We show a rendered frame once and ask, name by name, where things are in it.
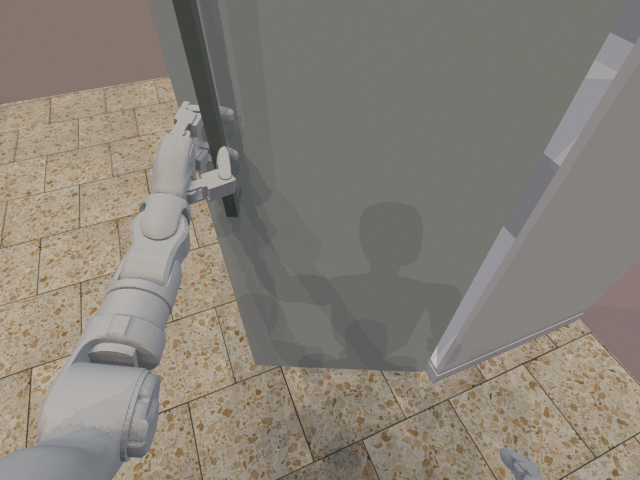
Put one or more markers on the fridge door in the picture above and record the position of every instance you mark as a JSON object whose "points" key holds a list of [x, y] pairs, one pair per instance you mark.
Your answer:
{"points": [[382, 146]]}

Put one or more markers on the left robot forearm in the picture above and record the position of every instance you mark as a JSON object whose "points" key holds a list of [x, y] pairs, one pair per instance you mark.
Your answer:
{"points": [[129, 327]]}

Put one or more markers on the handle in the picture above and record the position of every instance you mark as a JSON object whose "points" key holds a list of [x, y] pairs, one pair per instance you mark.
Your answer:
{"points": [[188, 19]]}

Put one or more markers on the right robot hand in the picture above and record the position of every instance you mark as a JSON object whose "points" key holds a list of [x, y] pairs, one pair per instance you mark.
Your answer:
{"points": [[522, 468]]}

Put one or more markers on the left robot upper arm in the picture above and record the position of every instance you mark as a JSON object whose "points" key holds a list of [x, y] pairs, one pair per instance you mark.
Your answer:
{"points": [[99, 417]]}

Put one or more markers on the left robot hand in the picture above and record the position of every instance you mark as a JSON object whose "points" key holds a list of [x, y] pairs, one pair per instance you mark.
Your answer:
{"points": [[181, 154]]}

